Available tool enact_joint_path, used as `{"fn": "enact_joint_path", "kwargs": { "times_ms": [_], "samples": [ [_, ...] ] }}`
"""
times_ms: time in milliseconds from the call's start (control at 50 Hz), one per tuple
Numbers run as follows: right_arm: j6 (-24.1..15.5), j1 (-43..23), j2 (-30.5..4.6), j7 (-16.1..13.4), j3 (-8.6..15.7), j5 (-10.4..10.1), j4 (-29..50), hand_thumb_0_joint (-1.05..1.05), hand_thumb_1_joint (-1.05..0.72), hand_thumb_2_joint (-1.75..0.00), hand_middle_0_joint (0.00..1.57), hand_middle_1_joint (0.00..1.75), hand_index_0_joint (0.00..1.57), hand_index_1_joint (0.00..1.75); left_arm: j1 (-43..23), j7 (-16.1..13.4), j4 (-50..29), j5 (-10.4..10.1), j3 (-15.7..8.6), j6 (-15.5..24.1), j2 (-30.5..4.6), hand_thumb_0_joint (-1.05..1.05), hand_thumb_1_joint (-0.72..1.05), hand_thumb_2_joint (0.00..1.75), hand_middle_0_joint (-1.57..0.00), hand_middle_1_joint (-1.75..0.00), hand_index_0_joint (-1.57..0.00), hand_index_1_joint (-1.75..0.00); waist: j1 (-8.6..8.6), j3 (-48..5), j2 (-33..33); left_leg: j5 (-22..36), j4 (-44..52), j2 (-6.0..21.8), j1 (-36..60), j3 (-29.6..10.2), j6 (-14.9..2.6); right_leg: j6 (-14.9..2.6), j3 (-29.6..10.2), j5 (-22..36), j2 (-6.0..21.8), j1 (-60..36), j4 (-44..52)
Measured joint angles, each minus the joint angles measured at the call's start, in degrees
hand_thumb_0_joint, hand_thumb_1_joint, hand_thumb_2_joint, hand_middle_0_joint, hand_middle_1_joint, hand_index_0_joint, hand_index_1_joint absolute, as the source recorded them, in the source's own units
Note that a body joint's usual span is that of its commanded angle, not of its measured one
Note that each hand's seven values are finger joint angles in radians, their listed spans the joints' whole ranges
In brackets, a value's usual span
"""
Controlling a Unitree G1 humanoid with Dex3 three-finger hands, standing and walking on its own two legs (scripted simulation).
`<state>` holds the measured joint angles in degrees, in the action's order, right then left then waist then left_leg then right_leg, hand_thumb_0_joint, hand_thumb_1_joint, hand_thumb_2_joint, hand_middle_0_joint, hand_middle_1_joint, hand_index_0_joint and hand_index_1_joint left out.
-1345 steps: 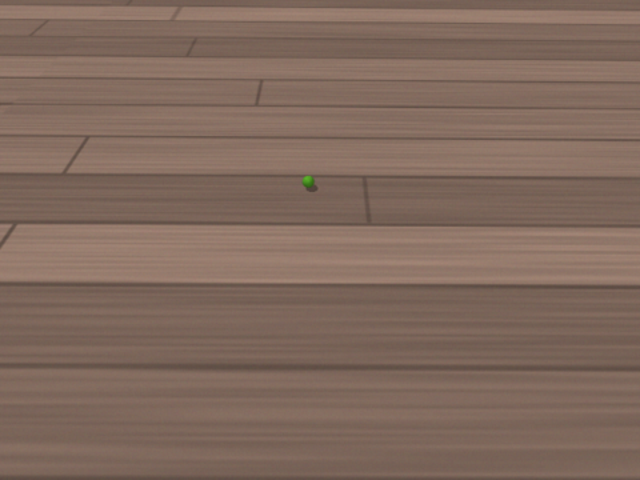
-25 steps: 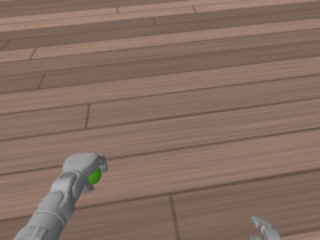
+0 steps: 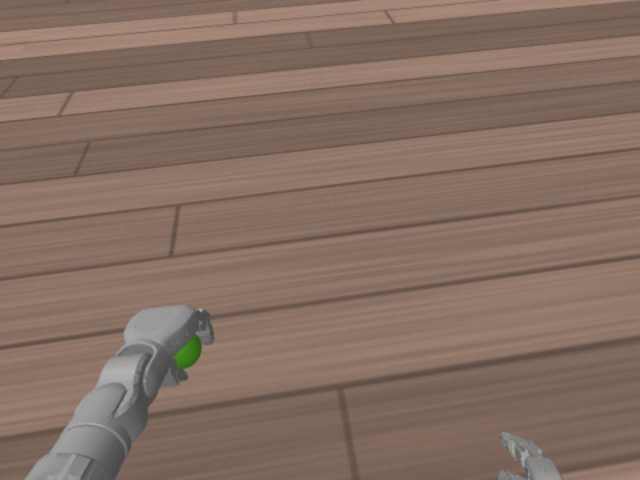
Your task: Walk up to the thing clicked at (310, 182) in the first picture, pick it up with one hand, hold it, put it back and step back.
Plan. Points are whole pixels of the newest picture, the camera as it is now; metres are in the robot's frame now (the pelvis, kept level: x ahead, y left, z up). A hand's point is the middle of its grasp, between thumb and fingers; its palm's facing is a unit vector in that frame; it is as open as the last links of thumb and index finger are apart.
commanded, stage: hold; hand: left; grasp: from above
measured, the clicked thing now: (181, 349) +0.32 +0.22 -0.06
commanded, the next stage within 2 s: crouch in 0.04 s
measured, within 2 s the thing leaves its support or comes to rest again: neither
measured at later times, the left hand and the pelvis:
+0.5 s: hand (182, 381) +0.29 +0.22 -0.10, palm faces -0.48 -0.04 -0.88, open 7.6 cm; pelvis +0.00 +0.00 -0.01, yaw +1 degrees
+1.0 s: hand (220, 396) +0.35 +0.24 -0.34, palm faces -0.43 +0.01 -0.90, open 7.5 cm; pelvis -0.05 +0.01 -0.21, yaw +0 degrees
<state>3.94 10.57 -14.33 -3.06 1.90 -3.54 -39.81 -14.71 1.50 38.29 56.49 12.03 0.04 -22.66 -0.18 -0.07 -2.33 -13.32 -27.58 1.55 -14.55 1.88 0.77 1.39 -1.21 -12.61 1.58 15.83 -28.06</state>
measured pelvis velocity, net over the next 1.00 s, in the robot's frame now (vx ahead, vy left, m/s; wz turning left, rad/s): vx -0.05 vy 0.01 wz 0.01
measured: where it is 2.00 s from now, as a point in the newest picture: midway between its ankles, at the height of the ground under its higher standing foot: outside the picture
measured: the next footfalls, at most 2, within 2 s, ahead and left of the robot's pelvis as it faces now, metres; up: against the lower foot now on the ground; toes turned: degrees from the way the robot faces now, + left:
none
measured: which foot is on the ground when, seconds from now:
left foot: down 0.00-1.00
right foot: down 0.00-1.00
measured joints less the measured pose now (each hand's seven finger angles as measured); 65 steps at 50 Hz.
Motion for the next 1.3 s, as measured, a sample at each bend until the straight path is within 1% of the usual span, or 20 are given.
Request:
{"fn": "enact_joint_path", "kwargs": {
  "times_ms": [100,220,300,380,480,560,620,660,720,780,900,1020,1120,1180,1300],
  "samples": [
    [0.02,0.24,-0.03,-0.07,0.10,0.01,0.10,0.01,-0.91,-0.90,0.20,0.30,0.20,0.30,0.41,0.42,-0.68,0.04,0.50,0.23,-0.19,0.02,0.32,0.52,-0.76,-0.61,-0.76,-0.56,0.05,0.13,-0.03,-0.03,0.15,-0.05,0.21,0.02,-0.04,0.05,-0.02,-0.03,0.05,-0.21,0.16],
    [0.15,0.13,-0.03,0.03,0.13,0.04,-0.04,0.01,-0.91,-0.90,0.20,0.30,0.20,0.30,0.48,-0.77,-0.54,0.16,0.32,-0.06,0.43,0.02,0.32,0.52,-0.76,-0.62,-0.76,-0.57,0.10,0.10,-0.12,-0.14,0.19,-0.07,0.29,0.00,-0.05,0.08,0.01,-0.10,0.07,-0.34,0.28],
    [0.29,-0.23,0.15,0.21,0.14,0.12,-0.03,0.01,-0.91,-0.90,0.20,0.30,0.20,0.30,0.54,-1.92,0.60,0.89,0.11,-0.15,0.84,0.02,0.32,0.52,-0.75,-0.62,-0.76,-0.57,-0.23,0.10,0.06,-0.26,-0.13,-0.14,-0.14,-0.14,-0.10,0.13,0.13,-0.30,0.14,0.03,-0.06],
    [0.38,-0.54,0.36,0.52,0.18,0.41,-0.08,0.01,-0.90,-0.90,0.20,0.30,0.20,0.30,0.05,-4.14,3.62,1.84,-0.25,0.78,1.21,0.02,0.31,0.52,-0.76,-0.62,-0.76,-0.57,-0.67,0.15,0.73,-0.60,-1.28,-0.20,-1.76,-0.39,-0.08,0.11,0.34,-0.72,0.22,1.55,-1.21],
    [0.17,-0.60,0.37,1.23,0.57,1.27,-0.69,0.01,-0.90,-0.90,0.20,0.30,0.20,0.30,-2.35,-8.83,10.46,3.89,-0.29,2.01,1.68,0.02,0.32,0.50,-0.77,-0.60,-0.77,-0.56,-1.43,-0.21,1.76,-1.93,-5.41,-0.16,-7.06,-0.83,0.02,0.03,0.63,-1.98,0.21,6.54,-5.00],
    [-0.48,0.19,-0.03,2.10,1.25,2.26,-1.34,0.00,-0.90,-0.89,0.20,0.30,0.20,0.30,-5.61,-13.19,16.38,6.43,-0.96,3.08,1.91,0.02,0.32,0.49,-0.78,-0.59,-0.78,-0.55,-2.29,-1.92,2.43,-4.66,-13.05,0.05,-15.85,-1.41,0.07,-0.01,0.95,-4.46,0.05,14.86,-11.93],
    [-0.99,1.31,-0.57,2.65,2.01,3.02,-1.49,0.00,-0.90,-0.89,0.20,0.30,0.20,0.30,-8.65,-16.76,20.56,8.62,-2.02,3.60,1.96,0.02,0.32,0.47,-0.78,-0.59,-0.79,-0.54,-3.05,-3.81,2.62,-7.62,-21.06,0.23,-24.57,-1.88,0.16,0.17,1.12,-7.21,-0.10,23.26,-19.44],
    [-1.36,2.09,-0.95,2.84,2.44,3.47,-1.57,0.00,-0.90,-0.89,0.20,0.30,0.20,0.30,-10.81,-18.84,23.10,9.64,-2.92,3.68,1.89,0.02,0.33,0.46,-0.78,-0.58,-0.79,-0.54,-3.65,-5.10,2.59,-9.68,-26.76,0.35,-30.80,-2.17,0.14,0.30,1.17,-9.13,-0.20,29.33,-24.85],
    [-1.92,3.02,-1.36,2.72,2.92,4.02,-1.76,0.00,-0.90,-0.89,0.20,0.30,0.20,0.30,-13.97,-21.37,26.25,10.66,-4.22,3.58,1.36,0.02,0.34,0.44,-0.78,-0.58,-0.80,-0.53,-4.74,-6.72,2.27,-12.53,-35.10,0.46,-40.02,-2.54,0.08,0.38,1.20,-11.82,-0.32,38.37,-32.84],
    [-2.57,3.71,-1.44,2.37,3.18,4.50,-2.24,0.00,-0.90,-0.89,0.20,0.30,0.20,0.30,-16.96,-22.87,28.72,10.77,-5.47,3.32,0.59,0.02,0.35,0.42,-0.78,-0.58,-0.80,-0.53,-5.80,-8.30,1.73,-15.03,-42.93,0.53,-49.08,-2.91,-0.02,0.43,1.22,-14.17,-0.43,47.26,-40.37],
    [-3.58,4.24,-0.54,1.94,3.21,5.45,-3.27,0.00,-0.90,-0.89,0.20,0.30,0.20,0.30,-20.98,-23.42,29.98,10.22,-7.75,2.58,-0.95,0.02,0.35,0.39,-0.79,-0.57,-0.81,-0.51,-7.57,-10.79,0.55,-19.11,-56.90,0.33,-65.17,-3.51,-0.33,0.60,1.13,-18.13,-0.40,63.10,-54.01],
    [-4.48,3.10,1.02,2.46,2.06,6.31,-3.48,0.00,-0.90,-0.89,0.20,0.30,0.20,0.30,-24.36,-22.80,31.65,10.07,-9.60,2.69,-2.34,0.02,0.35,0.39,-0.79,-0.56,-0.81,-0.51,-8.77,-11.20,-0.28,-21.36,-67.09,-0.11,-77.31,-3.94,-0.48,0.66,1.00,-20.53,-0.17,75.05,-64.18],
    [-5.98,1.71,1.73,3.59,0.84,7.08,-3.38,0.00,-0.90,-0.89,0.20,0.30,0.20,0.30,-26.39,-22.30,33.11,10.57,-11.01,4.15,-3.78,0.02,0.35,0.38,-0.80,-0.55,-0.83,-0.50,-9.37,-11.26,-0.41,-22.82,-74.42,-0.48,-85.96,-4.67,-0.38,0.70,1.27,-22.20,-0.02,83.41,-71.43],
    [-6.86,0.82,1.70,4.38,0.34,7.59,-3.32,0.00,-0.90,-0.89,0.21,0.30,0.20,0.30,-27.16,-22.29,32.95,11.48,-11.87,5.40,-4.75,0.02,0.35,0.37,-0.81,-0.54,-0.84,-0.49,-9.51,-11.31,-0.22,-23.63,-78.48,-0.71,-90.63,-5.30,-0.15,0.64,1.62,-23.13,0.06,87.85,-75.41],
    [-7.88,-1.39,1.08,5.73,0.07,8.60,-3.13,0.00,-0.91,-0.89,0.21,0.30,0.20,0.30,-29.30,-23.83,33.46,12.69,-13.19,6.60,-6.61,0.02,0.34,0.37,-0.83,-0.52,-0.85,-0.47,-9.60,-10.31,0.67,-25.05,-85.20,-0.93,-97.24,-6.53,0.31,0.50,2.36,-24.59,-0.01,94.06,-81.80]
  ]
}}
